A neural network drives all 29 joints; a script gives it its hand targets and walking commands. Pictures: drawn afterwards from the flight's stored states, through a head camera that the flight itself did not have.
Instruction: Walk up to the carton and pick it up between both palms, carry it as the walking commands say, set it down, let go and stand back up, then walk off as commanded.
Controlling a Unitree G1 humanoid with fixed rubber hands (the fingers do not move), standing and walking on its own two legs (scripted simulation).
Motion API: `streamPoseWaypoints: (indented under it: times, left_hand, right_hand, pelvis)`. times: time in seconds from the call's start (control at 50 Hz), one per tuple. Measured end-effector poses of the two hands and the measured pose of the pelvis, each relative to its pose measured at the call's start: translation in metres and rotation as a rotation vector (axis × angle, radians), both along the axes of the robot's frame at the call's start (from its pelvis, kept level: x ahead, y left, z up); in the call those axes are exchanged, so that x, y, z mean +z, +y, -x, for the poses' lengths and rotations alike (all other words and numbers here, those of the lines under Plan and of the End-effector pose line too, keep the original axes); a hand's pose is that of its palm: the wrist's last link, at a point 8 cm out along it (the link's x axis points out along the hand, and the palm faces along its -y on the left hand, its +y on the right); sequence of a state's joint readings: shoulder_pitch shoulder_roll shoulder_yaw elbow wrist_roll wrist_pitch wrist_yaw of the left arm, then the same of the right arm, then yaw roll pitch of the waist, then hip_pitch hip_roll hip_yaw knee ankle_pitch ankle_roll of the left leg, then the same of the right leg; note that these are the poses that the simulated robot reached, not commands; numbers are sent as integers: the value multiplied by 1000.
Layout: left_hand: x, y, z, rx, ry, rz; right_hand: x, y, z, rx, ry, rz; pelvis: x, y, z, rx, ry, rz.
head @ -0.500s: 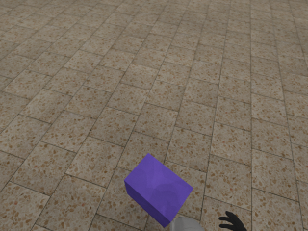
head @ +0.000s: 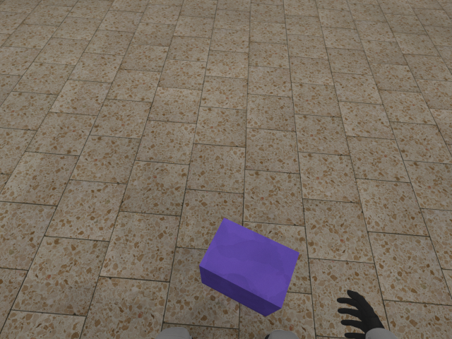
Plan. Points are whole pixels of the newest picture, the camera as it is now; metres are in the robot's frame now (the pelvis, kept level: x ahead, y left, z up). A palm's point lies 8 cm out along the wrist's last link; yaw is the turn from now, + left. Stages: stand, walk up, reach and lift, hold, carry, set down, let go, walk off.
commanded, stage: walk off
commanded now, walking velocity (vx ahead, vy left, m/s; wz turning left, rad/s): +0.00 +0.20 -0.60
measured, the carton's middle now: (245, 269) +0.37 -0.08 -0.61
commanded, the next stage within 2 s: stand in 1.00 s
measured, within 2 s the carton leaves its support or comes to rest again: neither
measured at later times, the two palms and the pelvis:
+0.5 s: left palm (75, 277) +0.22 +0.31 -0.11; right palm out of the picture -0.04 -0.11 -0.16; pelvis +0.02 +0.12 +0.00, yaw -20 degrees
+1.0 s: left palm (33, 228) +0.31 +0.45 -0.13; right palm out of the picture +0.02 +0.02 -0.11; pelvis +0.10 +0.27 +0.01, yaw -39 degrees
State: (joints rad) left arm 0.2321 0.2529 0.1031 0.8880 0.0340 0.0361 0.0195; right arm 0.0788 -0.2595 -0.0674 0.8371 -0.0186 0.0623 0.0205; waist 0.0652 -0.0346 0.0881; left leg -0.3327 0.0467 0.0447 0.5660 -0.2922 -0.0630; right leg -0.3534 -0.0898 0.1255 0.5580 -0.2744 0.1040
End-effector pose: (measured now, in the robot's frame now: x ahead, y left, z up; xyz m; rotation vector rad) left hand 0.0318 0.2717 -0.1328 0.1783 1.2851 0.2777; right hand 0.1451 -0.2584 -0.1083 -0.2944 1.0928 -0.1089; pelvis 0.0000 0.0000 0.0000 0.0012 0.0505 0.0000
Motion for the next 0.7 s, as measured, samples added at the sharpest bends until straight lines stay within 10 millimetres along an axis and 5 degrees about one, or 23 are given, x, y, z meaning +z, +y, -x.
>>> streamPoseWaypoints:
  times: [0.08, 0.2, 0.46, 0.54, 0.7]
  left_hand:
    - [-8, 32, -19, -76, 12, 5]
    - [-3, 51, -72, -206, -25, 34]
    - [15, 33, -180, -517, -140, -2]
    - [25, 55, -181, -483, -144, -28]
    - [17, 120, -171, -502, -10, -22]
  right_hand:
    - [12, 25, 30, -66, 8, 28]
    - [10, 63, 80, -207, 41, 0]
    - [-56, 138, 183, -485, 219, -132]
    - [-39, 151, 180, -484, 246, -147]
    - [-6, 150, 116, -497, 71, -45]
  pelvis:
    - [2, 27, 0, -79, -12, 25]
    - [8, 61, -5, -167, -12, 23]
    - [-10, 118, -15, -331, -16, 20]
    - [3, 129, -20, -381, -18, -7]
    - [11, 179, -38, -470, -4, -16]
